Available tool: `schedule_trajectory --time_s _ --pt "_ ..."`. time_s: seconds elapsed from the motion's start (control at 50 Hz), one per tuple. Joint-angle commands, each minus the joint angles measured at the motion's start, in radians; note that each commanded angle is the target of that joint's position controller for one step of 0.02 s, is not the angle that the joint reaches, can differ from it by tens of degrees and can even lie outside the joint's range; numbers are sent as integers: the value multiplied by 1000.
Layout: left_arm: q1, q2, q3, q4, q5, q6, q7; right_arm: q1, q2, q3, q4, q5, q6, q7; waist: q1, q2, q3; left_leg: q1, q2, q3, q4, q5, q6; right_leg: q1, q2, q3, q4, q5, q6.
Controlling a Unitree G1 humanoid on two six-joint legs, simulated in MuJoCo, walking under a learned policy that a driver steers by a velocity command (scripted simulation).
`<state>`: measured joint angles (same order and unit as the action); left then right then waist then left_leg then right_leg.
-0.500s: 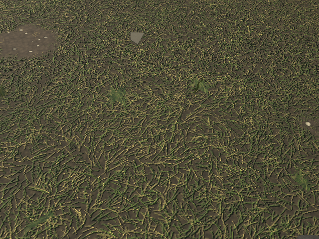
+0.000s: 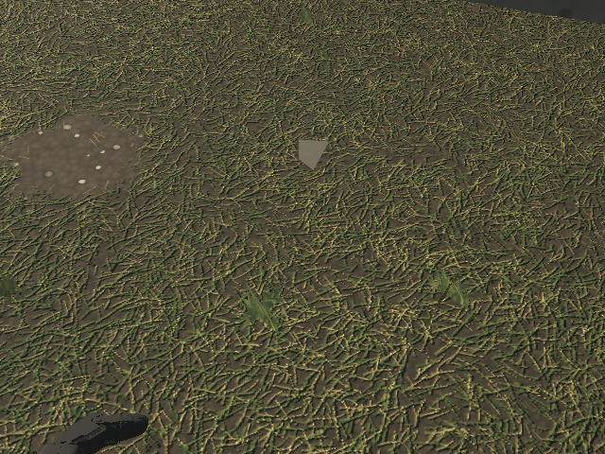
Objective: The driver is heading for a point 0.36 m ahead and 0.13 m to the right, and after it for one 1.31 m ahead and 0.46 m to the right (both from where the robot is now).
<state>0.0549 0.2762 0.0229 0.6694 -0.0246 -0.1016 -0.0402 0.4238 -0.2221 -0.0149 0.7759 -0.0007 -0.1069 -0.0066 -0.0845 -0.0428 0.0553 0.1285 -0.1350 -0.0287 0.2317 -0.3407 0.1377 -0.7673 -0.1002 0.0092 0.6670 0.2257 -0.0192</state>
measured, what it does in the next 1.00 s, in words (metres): walks ahead, turning right: right foot, then left foot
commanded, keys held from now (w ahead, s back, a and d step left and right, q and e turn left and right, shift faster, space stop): w+e+shift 0.14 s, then e+shift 0.44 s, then shift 0.42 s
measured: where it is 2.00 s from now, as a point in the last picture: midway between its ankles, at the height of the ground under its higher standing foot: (303, 426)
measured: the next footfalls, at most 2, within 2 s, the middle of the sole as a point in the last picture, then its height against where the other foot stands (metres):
right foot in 0.14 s outside the picture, level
left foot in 0.52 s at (294, 357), level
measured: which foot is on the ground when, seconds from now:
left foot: down 0.00-0.16, up 0.18-0.50, down 0.52-0.94, up 0.96-1.00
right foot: up 0.00-0.12, down 0.14-0.52, up 0.54-0.92, down 0.94-1.00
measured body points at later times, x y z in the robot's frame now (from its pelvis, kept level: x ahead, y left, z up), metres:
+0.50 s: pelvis +0.44 -0.04 +0.00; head +0.47 -0.07 +0.44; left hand +0.60 +0.22 -0.11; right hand +0.60 -0.36 -0.04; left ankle +0.68 -0.01 -0.71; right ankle +0.35 -0.09 -0.73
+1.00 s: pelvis +0.53 -0.07 +0.00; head +0.53 -0.09 +0.45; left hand +0.81 +0.02 -0.09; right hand +0.43 -0.35 -0.12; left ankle +0.67 -0.02 -0.72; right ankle +0.46 -0.15 -0.73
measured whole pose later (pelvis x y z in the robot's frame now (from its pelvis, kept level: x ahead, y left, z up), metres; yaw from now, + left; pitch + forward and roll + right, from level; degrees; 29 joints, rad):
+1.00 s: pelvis +0.53 -0.07 +0.00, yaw -41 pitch +0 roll +1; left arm 0.17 0.26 0.01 0.68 0.03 0.05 0.00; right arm 0.22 -0.29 -0.04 0.74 -0.01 0.00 -0.01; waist -0.03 0.02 0.02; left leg -0.40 0.00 -0.01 0.59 -0.32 -0.02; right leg -0.28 0.02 0.04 0.57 -0.29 -0.03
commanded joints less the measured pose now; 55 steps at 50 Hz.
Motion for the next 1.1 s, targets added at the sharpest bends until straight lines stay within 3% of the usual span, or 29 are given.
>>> schedule_trajectory --time_s 0.02,0.1,0.14,0.16,0.18,0.2,0.22,0.24,0.26,0.3,0.36,0.4,0.48,0.52,0.54,0.56,0.58,0.6,0.62,0.66,0.7,0.74,0.9,0.94,0.96,0.98,1.0,1.04,1.1 --pt "-209 50 12 -107 -23 -30 -32 82 -166 -42 14 -8 -9 -14 -49 74 99 -131 239 36 -138 554 -61 119 86 -63 -136 91 -34" --pt "-51 123 50 -96 -32 -24 -49 30 -243 -61 18 -55 22 -48 92 199 -61 95 292 105 159 1462 -141 268 227 -187 -89 -86 -87" --pt "442 213 93 32 -41 16 -23 -151 -290 -78 -38 -83 40 -60 345 199 -225 -95 300 108 689 1645 -158 712 177 -84 -30 -150 -147" --pt "624 224 81 101 -19 32 -7 -243 -205 -56 -85 -85 25 -46 397 -88 -245 -427 136 95 1211 646 -175 1000 95 54 -1 -116 -195" --pt "524 245 78 75 47 6 -9 -54 -54 -10 -153 -1 -11 -12 178 -415 -384 -933 -21 -110 1547 -285 -245 1344 -146 694 -130 -355 -436" --pt "444 196 90 15 53 15 6 -95 -163 -9 -157 28 -49 9 233 -157 -423 -962 32 -199 1484 -167 -171 1306 -166 857 -319 -567 -413" --pt "366 165 79 -19 48 10 15 -207 -198 -17 -193 39 -65 17 193 4 -253 -957 75 -197 1366 -108 -133 1108 -144 776 -370 -499 -372" --pt "268 145 70 -37 35 5 5 -236 -187 -16 -199 17 -69 18 103 188 -117 -884 100 -159 1261 -75 -117 855 -106 689 -394 -318 -348" --pt "204 157 71 -58 25 0 2 -228 -184 -21 -195 -8 -60 15 52 215 -63 -814 121 -147 1182 -77 -132 687 -66 599 -391 -102 -349" --pt "151 158 71 -71 17 6 13 -201 -207 -28 -197 -32 -31 6 11 165 -14 -695 161 -113 985 -60 -176 468 25 426 -408 175 -318" --pt "170 192 86 -35 -2 41 48 -295 -130 -7 -248 -45 -15 -13 43 92 -53 -512 67 -5 589 128 -221 295 178 269 -332 363 -223" --pt "241 209 101 -3 -16 80 71 -338 -118 -7 -263 -23 -4 -12 87 25 -149 -399 -4 -4 405 346 -229 320 216 281 -276 209 -129" --pt "235 142 92 -8 -9 119 95 -397 -170 -37 -289 2 -2 -10 100 -79 -149 -359 16 -115 197 482 -221 429 210 422 -141 -173 -57" --pt "199 77 73 -40 1 122 89 -222 -184 -49 -231 -22 -9 -18 25 -17 -272 -120 173 -189 110 669 -152 445 257 346 193 -393 5" --pt "257 -1 45 -57 36 124 85 -174 -201 -46 -240 -29 3 -28 49 152 -364 94 395 -392 248 1104 -67 283 331 228 434 -949 30" --pt "481 64 43 -76 3 115 52 -160 -222 -49 -221 -40 18 -21 157 359 -528 226 683 -735 266 1018 164 162 260 225 673 -1005 57" --pt "451 161 66 -38 -8 127 45 -262 -189 -59 -258 -35 30 -29 128 253 -474 120 621 -737 207 691 186 126 166 184 755 -872 98" --pt "323 213 84 -40 -11 143 50 -302 -132 -42 -273 -31 43 -36 89 138 -336 -2 498 -550 186 507 124 107 145 147 766 -779 118" --pt "262 209 87 -47 -4 159 63 -320 -130 -34 -273 -30 61 -35 88 70 -272 -122 425 -459 155 418 74 131 134 122 748 -716 126" --pt "218 154 71 -75 0 168 74 -346 -158 -39 -245 -34 77 -26 110 93 -140 -325 337 -324 102 448 54 194 122 87 623 -687 116" --pt "225 88 49 -76 7 154 76 -314 -163 -45 -211 -36 79 -18 112 128 -162 -330 314 -258 89 585 77 252 135 53 504 -701 108" --pt "216 83 41 -69 18 148 75 -307 -170 -51 -191 -27 80 -13 110 142 -205 -308 344 -242 91 639 110 297 123 54 412 -688 103" --pt "178 102 36 -42 24 154 44 -278 -208 -59 -130 9 105 -6 103 211 -149 -428 338 -201 73 145 68 556 127 -12 -107 -499 6" --pt "191 130 39 -40 41 150 41 -196 -174 -48 -92 10 103 -5 100 139 -141 -544 281 -141 152 36 -42 699 56 80 -262 -429 -69" --pt "171 215 53 -51 60 152 46 -174 -108 -32 -114 -18 92 1 53 -115 -154 -637 149 19 344 -87 -133 707 -157 325 -309 -360 -166" --pt "142 176 45 -53 78 139 42 -264 -156 -46 -133 -22 87 -6 110 -154 -111 -587 143 -1 441 -169 -170 500 -247 411 -395 -402 -261" --pt "79 139 31 -58 82 121 44 -275 -182 -58 -128 -13 91 -8 87 -118 -69 -542 162 -28 521 -132 -183 448 -192 359 -404 -439 -241" --pt "27 107 24 -47 56 98 46 -225 -169 -62 -87 -18 105 -17 65 -110 -65 -534 164 -23 556 -70 -207 469 -110 263 -367 -365 -179" --pt "48 85 16 -18 42 96 44 -212 -124 -47 -78 -9 108 -15 66 -92 -95 -480 176 -18 496 -68 -226 531 -81 211 -282 -64 -175"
